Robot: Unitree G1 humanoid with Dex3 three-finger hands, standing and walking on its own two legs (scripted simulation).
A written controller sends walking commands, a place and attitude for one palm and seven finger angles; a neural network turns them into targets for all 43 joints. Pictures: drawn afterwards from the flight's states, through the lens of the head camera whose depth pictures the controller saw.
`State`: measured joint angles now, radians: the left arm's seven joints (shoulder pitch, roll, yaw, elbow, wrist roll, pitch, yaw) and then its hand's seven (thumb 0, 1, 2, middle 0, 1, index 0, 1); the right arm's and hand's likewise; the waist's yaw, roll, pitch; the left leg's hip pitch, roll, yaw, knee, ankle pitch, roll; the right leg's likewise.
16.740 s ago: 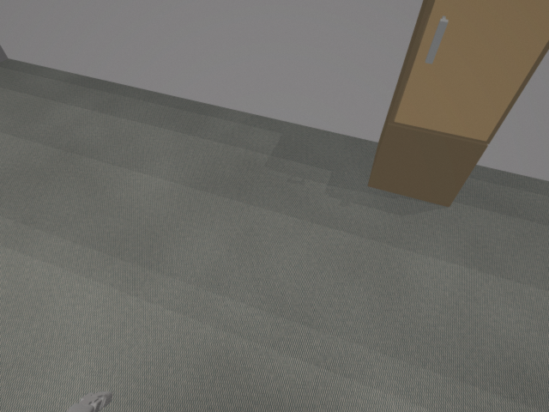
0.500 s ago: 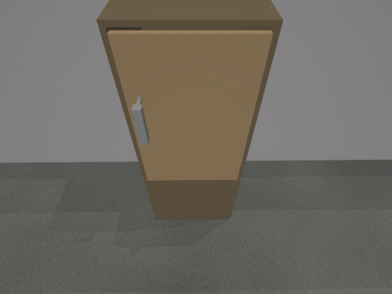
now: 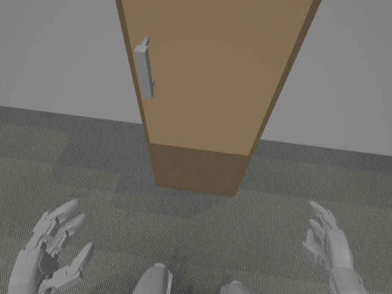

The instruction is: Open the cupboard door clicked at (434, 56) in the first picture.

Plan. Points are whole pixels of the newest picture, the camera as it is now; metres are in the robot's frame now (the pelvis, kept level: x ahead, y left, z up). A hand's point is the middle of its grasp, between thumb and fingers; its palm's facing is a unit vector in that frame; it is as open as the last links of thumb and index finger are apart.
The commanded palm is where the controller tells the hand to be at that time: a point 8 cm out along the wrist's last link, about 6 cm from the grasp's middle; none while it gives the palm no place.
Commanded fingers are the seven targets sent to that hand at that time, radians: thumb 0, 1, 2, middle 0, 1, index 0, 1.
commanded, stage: raise the hand with hooked fingers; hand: left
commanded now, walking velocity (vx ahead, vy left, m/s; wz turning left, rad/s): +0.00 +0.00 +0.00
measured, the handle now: (147, 69) +0.58 +0.20 +0.09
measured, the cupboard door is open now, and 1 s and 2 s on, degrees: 0 0 0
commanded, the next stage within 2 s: move the hooked fingers beside the handle in 1.60 s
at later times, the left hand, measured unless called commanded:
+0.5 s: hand (64, 214) +0.22 +0.26 +0.06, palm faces +0.02 -1.00 -0.07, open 12.1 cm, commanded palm +0.20 +0.31 +0.08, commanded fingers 0.00 -0.29 0.39 -0.28 -1.07 -0.28 -1.07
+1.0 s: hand (33, 168) +0.28 +0.32 +0.10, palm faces +0.04 -1.00 -0.05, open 13.9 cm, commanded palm +0.26 +0.37 +0.11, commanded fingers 0.00 -0.50 0.30 -0.30 -1.20 -0.30 -1.20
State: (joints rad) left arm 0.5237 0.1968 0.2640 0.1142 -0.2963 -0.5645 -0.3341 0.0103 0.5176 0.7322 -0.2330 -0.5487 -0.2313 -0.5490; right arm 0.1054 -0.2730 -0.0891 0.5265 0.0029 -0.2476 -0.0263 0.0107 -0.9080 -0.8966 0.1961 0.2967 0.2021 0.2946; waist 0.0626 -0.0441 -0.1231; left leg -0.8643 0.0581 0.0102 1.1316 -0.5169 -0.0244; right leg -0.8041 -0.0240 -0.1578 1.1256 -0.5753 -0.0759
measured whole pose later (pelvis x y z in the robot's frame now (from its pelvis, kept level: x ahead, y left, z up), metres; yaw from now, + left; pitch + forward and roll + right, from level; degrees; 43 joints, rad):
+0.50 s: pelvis -0.02 +0.03 +0.02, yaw -2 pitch +14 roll -1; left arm 0.27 0.29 0.34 0.22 -0.36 -0.45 -0.41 0.00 -0.06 0.48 -0.27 -0.92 -0.27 -0.92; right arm 0.31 -0.29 -0.03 0.63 0.05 -0.23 -0.07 0.02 -0.90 -0.90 0.20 0.30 0.20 0.30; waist -0.01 0.03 -0.10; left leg -0.82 0.05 0.03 1.03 -0.45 0.01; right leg -0.77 -0.02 -0.12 1.01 -0.48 -0.04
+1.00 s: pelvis +0.00 +0.06 +0.04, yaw -2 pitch +11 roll -3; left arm 0.03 0.38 0.39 0.30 -0.34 -0.30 -0.43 -0.01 -0.49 0.30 -0.30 -1.19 -0.30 -1.19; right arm 0.25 -0.25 0.05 0.56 0.03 -0.21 -0.07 0.01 -0.90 -0.90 0.20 0.30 0.21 0.30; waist 0.03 0.01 -0.08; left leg -0.69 0.02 0.05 0.93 -0.42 0.06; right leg -0.62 -0.04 -0.11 0.86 -0.42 0.01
